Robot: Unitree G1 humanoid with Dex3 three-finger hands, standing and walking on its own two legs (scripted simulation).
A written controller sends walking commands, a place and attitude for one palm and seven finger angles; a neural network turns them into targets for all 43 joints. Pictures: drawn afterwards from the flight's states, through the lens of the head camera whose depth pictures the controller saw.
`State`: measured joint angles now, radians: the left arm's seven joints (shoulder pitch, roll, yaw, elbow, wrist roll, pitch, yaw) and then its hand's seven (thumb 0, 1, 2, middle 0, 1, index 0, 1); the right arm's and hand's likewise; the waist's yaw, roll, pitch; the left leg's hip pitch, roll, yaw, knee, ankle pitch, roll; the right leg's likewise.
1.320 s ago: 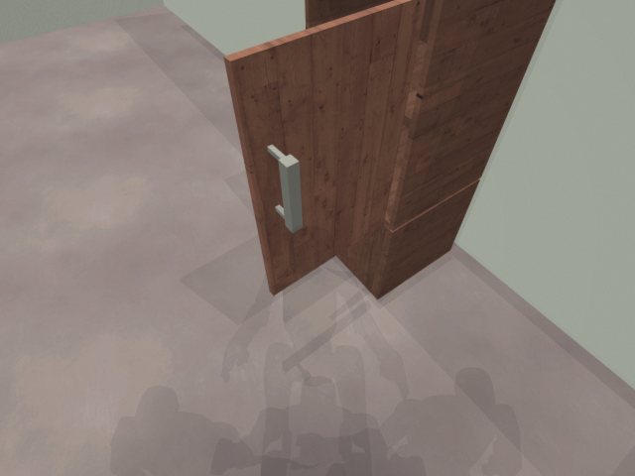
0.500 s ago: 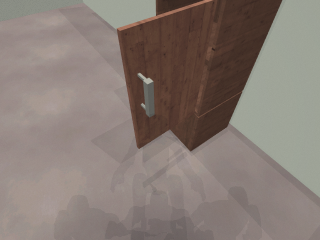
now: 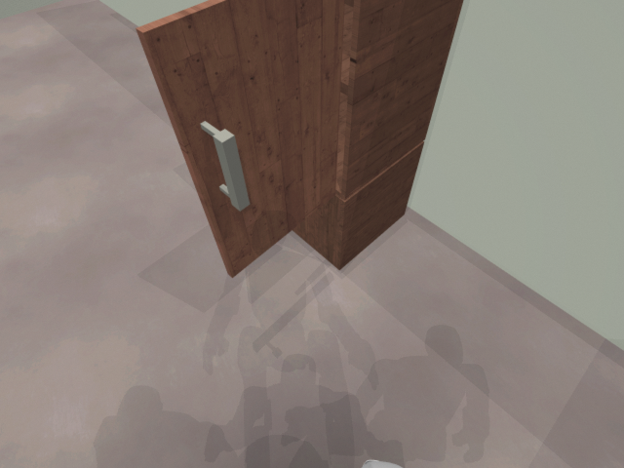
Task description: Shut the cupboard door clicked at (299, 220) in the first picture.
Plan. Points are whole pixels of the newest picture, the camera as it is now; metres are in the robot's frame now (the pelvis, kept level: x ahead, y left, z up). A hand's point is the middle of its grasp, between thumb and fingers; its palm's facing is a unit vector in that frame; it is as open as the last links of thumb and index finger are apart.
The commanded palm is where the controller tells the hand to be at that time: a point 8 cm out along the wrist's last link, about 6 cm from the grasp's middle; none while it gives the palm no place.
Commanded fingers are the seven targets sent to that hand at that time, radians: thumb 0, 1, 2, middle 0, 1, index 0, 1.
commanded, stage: walk to a spot facing it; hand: left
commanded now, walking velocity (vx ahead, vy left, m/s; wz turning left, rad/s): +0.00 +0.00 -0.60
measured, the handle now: (224, 167) +0.56 +0.20 +0.02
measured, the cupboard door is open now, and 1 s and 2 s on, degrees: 92 92 92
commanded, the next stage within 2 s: none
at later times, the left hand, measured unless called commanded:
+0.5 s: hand out of the picture +0.06 +0.17 -0.15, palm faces -0.15 -0.95 -0.26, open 7.4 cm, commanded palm none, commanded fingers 0.00 0.90 0.90 -0.20 -0.30 -0.20 -0.30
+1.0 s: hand (250, 426) +0.19 +0.12 -0.16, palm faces -0.53 -0.80 -0.27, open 7.4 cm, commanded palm none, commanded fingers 0.00 0.90 0.90 -0.20 -0.30 -0.20 -0.30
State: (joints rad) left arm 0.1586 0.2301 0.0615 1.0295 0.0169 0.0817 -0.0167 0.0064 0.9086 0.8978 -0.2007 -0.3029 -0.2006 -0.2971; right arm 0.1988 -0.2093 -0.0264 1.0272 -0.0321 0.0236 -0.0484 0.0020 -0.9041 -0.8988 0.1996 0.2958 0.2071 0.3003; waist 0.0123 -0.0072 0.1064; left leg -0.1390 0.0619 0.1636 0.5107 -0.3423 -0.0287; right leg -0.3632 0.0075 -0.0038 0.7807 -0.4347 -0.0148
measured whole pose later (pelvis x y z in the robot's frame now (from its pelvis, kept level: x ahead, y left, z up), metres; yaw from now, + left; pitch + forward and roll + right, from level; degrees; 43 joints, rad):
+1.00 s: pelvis -0.02 -0.02 -0.01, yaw -34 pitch +2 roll +0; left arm 0.13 0.28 0.08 0.90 0.02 0.04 -0.04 0.01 0.91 0.90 -0.20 -0.30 -0.20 -0.30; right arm 0.24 -0.25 -0.04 0.91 -0.02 0.03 -0.03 0.00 -0.90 -0.90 0.20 0.30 0.21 0.30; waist 0.00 0.01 0.10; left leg -0.29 0.14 0.13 0.73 -0.45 -0.06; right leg -0.31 -0.01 -0.03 0.59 -0.28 -0.01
